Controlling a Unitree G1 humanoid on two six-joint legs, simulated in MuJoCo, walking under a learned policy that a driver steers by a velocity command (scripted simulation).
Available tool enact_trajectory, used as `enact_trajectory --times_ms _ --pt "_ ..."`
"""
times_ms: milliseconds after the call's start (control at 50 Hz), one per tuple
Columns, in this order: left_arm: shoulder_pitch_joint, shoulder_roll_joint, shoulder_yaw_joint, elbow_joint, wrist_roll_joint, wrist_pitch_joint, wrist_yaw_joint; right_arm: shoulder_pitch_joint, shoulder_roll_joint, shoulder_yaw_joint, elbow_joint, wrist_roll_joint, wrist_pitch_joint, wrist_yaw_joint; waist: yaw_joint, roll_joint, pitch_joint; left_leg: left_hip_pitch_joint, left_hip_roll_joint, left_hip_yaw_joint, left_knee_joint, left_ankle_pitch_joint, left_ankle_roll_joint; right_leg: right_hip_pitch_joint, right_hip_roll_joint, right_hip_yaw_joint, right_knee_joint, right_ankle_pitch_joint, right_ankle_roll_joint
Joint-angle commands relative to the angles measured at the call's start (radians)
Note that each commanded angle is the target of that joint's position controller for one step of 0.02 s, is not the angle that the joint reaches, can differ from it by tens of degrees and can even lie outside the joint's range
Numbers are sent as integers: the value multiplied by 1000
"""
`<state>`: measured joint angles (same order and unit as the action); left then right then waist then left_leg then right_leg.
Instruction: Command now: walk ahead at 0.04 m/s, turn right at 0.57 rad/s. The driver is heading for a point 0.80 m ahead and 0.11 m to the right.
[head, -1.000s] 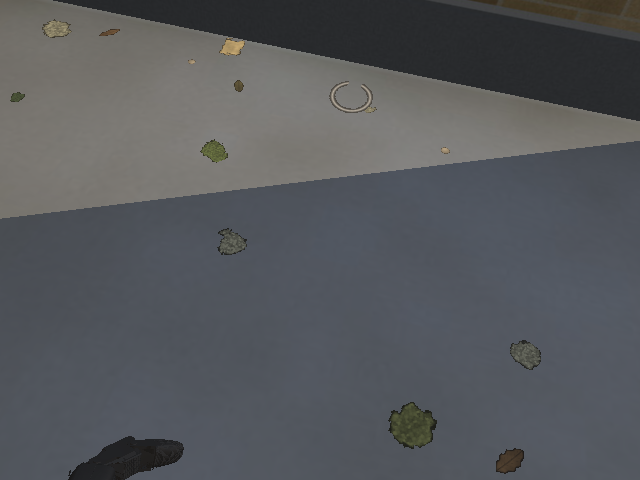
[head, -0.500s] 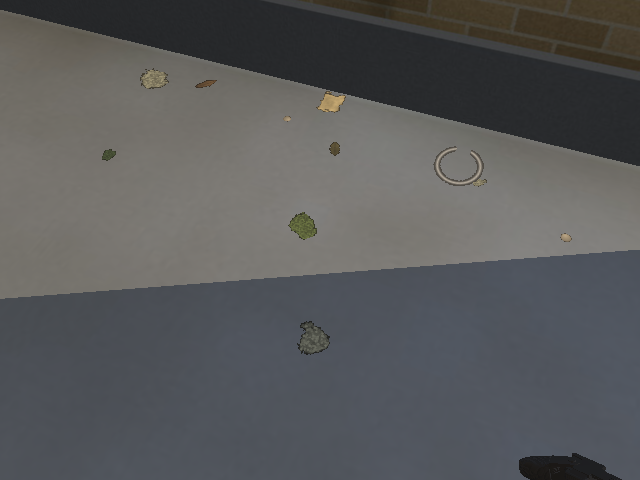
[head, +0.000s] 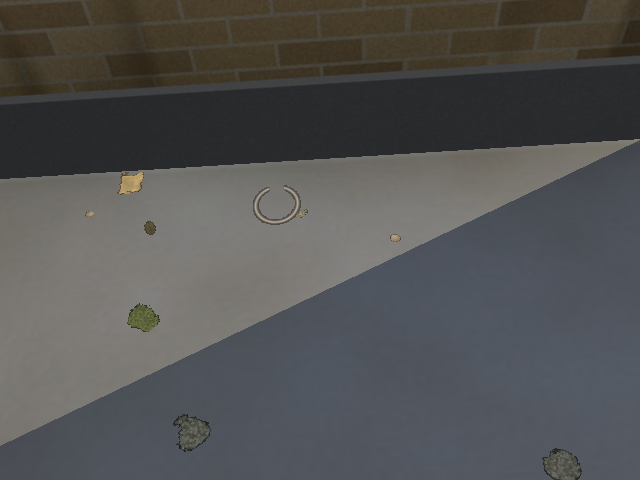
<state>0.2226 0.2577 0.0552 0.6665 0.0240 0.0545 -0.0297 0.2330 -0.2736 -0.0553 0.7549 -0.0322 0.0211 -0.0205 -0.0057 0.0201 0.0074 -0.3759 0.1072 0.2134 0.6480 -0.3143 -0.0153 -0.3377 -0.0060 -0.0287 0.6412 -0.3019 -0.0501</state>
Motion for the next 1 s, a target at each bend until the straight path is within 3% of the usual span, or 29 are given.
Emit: enact_trajectory --times_ms 20,60,80,100,120,160,280,360,400,420,440,460,480,500,520,540,580,620,680,740,780,820,840,860,880,900,920,960,1000 --pt "164 281 80 -54 8 -14 29 -76 -87 -21 -121 -3 27 -8 92 -250 36 -285 -85 -182 371 -308 -36 94 -373 564 -405 218 -231" --pt "51 200 54 -58 -3 -10 38 -42 -71 -20 -104 20 24 -1 3 -177 45 -249 -67 -243 401 -125 -21 49 -233 383 -376 170 -184" --pt "-17 182 49 -77 -6 -11 37 -20 -84 -26 -89 9 15 0 -19 -180 19 -233 -79 -233 405 -63 -15 70 -177 334 -361 192 -157" --pt "-37 156 43 -87 -11 -14 36 10 -95 -30 -69 -4 12 4 -23 -173 -18 -210 -91 -221 431 -41 -16 94 -154 306 -338 298 -159" --pt "-22 146 39 -85 -15 -18 32 16 -97 -32 -65 -5 12 7 -19 -142 -50 -198 -98 -224 445 -42 -19 121 -153 305 -322 368 -164" --pt "20 154 44 -74 -17 -25 30 -2 -77 -26 -75 5 15 8 -3 -112 -68 -212 -101 -235 403 -47 -26 176 -159 329 -309 394 -174" --pt "76 181 59 -62 -5 -17 31 -70 -65 -10 -113 14 16 -2 47 -145 -55 -161 -128 -256 190 -97 -16 199 -163 446 -289 298 -201" --pt "41 194 66 -64 -1 -12 20 -41 -73 -6 -120 29 5 -10 31 -154 -70 -21 -169 -257 49 -117 9 150 -140 518 -262 385 -178" --pt "-3 192 67 -65 -10 -9 17 15 -69 -3 -111 34 -5 -18 -9 -147 -73 103 -183 -253 -118 -49 25 104 -105 535 -240 372 -133" --pt "-29 182 64 -69 -20 -10 19 57 -75 -5 -102 29 -12 -26 -38 -130 -72 210 -164 -262 -264 41 35 39 -68 520 -213 285 -86" --pt "-13 135 53 -78 -28 -14 22 65 -148 -20 -105 14 -19 -35 -26 -12 -75 303 -2 -408 -381 -6 73 -66 7 444 -110 81 -22" --pt "27 80 41 -92 -33 -19 25 -7 -246 -38 -134 7 -14 -35 12 218 -50 345 250 -685 -456 52 170 -246 193 202 100 -201 31" --pt "13 172 62 -75 13 -16 30 -6 -221 -39 -132 -2 -10 -26 -8 173 -30 214 302 -688 -415 209 262 -222 144 149 311 -279 45" --pt "22 185 71 -55 13 -14 27 -37 -146 -17 -139 4 -12 -19 20 93 -18 169 247 -612 -396 283 268 -180 125 173 405 -232 48" --pt "47 170 69 -31 10 -8 21 -84 -107 -7 -141 11 -14 -13 46 61 3 138 175 -508 -382 324 239 -155 121 169 466 -170 55" --pt "68 161 65 -18 8 -2 11 -93 -101 -5 -141 5 -17 -11 52 92 -23 172 119 -448 -394 201 206 -165 117 157 490 -108 57" --pt "58 145 54 -11 9 0 -9 -45 -106 -9 -127 4 -21 -8 12 151 -15 245 77 -434 -437 -40 194 -229 113 137 463 -72 66" --pt "-2 130 44 -22 10 -5 -19 27 -117 -17 -97 7 -29 -2 -29 143 17 312 96 -468 -470 -153 203 -280 111 139 380 -64 71" --pt "-40 100 27 -15 16 -20 -21 82 -134 -28 -56 7 -50 6 -46 121 34 346 114 -456 -478 -128 208 -247 84 112 218 -63 67" --pt "-71 79 9 -13 13 -37 -22 90 -151 -38 -32 4 -56 20 -52 146 38 253 106 -412 -474 -116 215 -84 53 14 35 -129 45" --pt "-57 77 3 -5 5 -49 -17 99 -166 -46 -13 9 -49 29 -35 141 57 158 101 -395 -452 -113 219 60 63 -26 -111 -100 15" --pt "71 75 3 52 11 -71 0 84 -142 -42 -4 23 -44 30 42 58 44 -12 58 -348 -337 -133 188 332 83 -34 -269 38 -18" --pt "183 112 11 85 15 -85 10 54 -89 -26 -19 15 -49 31 95 -28 -2 -140 13 -292 -202 -164 152 503 -17 99 -303 -42 -34" --pt "287 228 33 88 22 -93 22 -5 11 5 -80 18 -57 40 144 -271 -51 -326 -111 -147 124 -223 93 595 -299 527 -467 -404 -110" --pt "292 274 50 102 12 -95 27 -63 -84 -16 -100 0 -58 36 146 -219 74 -437 -118 -191 262 -232 99 449 -392 696 -530 -441 -199" --pt "223 210 32 96 7 -96 26 -56 -119 -29 -86 2 -59 45 94 -127 134 -441 -65 -243 326 -143 104 404 -339 611 -516 -412 -201" --pt "166 163 18 84 2 -102 22 -18 -111 -28 -61 8 -63 56 56 -120 134 -414 -50 -248 330 -67 99 373 -284 523 -522 -321 -173" --pt "131 122 3 83 -2 -116 25 16 -106 -27 -28 -4 -61 68 27 -130 99 -357 -32 -220 334 32 73 363 -207 369 -539 -82 -138" --pt "157 117 1 106 -9 -129 23 3 -82 -21 -23 -11 -54 73 21 -120 73 -350 -32 -197 351 92 50 365 -175 279 -529 144 -140"
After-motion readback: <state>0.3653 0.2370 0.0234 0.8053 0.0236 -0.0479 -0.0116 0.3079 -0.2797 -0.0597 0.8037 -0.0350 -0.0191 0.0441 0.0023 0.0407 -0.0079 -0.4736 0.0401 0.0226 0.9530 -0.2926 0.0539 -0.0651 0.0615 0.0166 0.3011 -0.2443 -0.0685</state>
